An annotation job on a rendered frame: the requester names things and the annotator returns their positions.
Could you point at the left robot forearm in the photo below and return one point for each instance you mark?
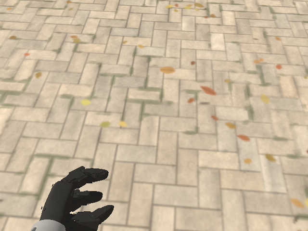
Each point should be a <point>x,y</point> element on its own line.
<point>47,225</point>

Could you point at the robot left hand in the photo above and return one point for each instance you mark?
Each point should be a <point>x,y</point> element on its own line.
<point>65,197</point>

